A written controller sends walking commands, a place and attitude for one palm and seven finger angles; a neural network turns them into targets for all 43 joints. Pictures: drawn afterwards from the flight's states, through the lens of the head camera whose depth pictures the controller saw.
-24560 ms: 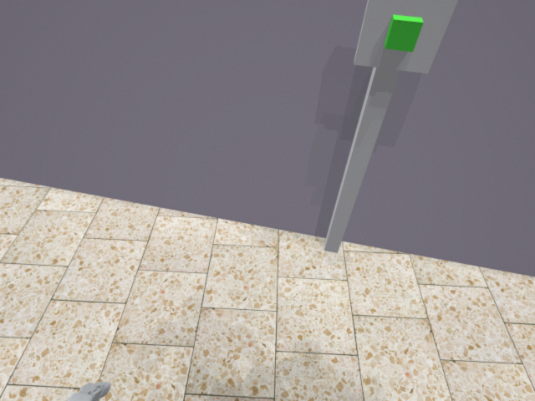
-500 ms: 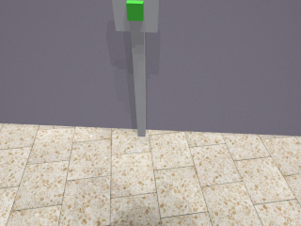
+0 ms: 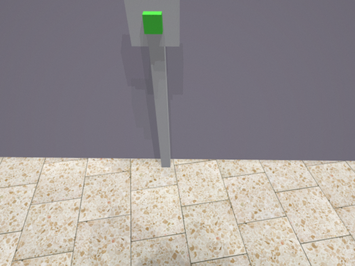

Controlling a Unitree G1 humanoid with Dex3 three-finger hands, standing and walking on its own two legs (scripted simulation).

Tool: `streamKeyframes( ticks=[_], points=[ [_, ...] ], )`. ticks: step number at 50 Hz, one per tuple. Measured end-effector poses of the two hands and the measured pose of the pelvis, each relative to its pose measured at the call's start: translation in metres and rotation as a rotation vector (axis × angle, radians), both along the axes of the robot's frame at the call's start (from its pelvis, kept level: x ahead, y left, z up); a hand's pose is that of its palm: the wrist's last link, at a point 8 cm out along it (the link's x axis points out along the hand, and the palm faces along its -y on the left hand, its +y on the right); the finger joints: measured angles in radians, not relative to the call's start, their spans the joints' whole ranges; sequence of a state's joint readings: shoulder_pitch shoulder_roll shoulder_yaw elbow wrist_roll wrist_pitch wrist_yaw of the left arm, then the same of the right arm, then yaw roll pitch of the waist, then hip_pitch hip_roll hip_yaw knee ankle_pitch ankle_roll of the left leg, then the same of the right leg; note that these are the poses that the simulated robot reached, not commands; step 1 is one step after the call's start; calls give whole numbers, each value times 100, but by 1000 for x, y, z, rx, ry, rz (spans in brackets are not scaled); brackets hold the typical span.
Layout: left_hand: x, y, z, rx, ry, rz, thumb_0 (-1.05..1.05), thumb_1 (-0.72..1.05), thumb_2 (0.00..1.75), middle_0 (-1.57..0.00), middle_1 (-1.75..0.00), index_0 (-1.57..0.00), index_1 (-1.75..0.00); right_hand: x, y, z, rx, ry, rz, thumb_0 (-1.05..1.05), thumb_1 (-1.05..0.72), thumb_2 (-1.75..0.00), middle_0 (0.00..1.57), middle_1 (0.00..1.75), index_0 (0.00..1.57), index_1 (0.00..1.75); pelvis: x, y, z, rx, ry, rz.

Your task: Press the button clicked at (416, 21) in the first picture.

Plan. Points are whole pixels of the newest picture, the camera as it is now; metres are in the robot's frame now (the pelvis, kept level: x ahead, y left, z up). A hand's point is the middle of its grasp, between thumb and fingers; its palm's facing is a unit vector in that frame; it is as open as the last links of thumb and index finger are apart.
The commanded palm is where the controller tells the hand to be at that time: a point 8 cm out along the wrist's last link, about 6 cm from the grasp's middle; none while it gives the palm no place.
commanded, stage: let the arm hang, fingers relaxed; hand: left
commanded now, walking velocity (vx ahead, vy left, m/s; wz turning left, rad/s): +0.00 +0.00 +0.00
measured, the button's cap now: (153, 22) +0.81 +0.12 +0.19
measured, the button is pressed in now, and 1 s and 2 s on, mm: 0 0 0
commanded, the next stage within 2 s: stand and wait in 0.04 s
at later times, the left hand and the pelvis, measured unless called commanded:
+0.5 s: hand out of the picture +0.08 +0.22 -0.15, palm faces +0.00 -0.95 -0.32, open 7.4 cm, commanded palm none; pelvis +0.01 -0.01 +0.00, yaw +0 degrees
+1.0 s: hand out of the picture +0.11 +0.22 -0.15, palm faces -0.02 -0.94 -0.33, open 7.4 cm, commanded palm none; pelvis +0.03 -0.02 +0.01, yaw +0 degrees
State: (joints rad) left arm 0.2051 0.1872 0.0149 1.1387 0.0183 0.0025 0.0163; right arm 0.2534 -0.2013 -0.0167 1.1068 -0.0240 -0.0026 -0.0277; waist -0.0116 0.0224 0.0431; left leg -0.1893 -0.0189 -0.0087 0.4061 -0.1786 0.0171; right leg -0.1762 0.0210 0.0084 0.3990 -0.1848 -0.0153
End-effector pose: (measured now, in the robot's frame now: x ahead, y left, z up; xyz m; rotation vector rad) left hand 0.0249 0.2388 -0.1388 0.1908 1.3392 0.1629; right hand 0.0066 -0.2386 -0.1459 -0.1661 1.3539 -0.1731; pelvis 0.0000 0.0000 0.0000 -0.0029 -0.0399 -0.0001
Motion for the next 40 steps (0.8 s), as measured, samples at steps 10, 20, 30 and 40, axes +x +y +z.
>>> streamKeyframes(
  ticks=[10,20,30,40],
  points=[
    [10,11,5,34,1,-3,0,91,90,-20,-30,-20,-29,9,-21,5,-38,8,8,0,-91,-90,20,30,20,30,6,-4,1,-1,1,1],
    [36,26,16,83,-46,-19,0,91,90,-20,-30,-20,-29,36,-38,9,-59,-35,32,0,-91,-90,20,30,20,30,11,-9,3,0,1,2],
    [60,30,23,103,-90,-39,0,91,90,-20,-30,-20,-29,62,-51,14,-78,-76,52,0,-91,-90,20,30,21,30,17,-13,4,2,4,3],
    [73,27,25,104,-94,-47,0,91,90,-20,-30,-20,-29,75,-61,17,-92,-79,63,0,-91,-90,20,30,21,30,25,-17,5,4,11,4]
  ],
)
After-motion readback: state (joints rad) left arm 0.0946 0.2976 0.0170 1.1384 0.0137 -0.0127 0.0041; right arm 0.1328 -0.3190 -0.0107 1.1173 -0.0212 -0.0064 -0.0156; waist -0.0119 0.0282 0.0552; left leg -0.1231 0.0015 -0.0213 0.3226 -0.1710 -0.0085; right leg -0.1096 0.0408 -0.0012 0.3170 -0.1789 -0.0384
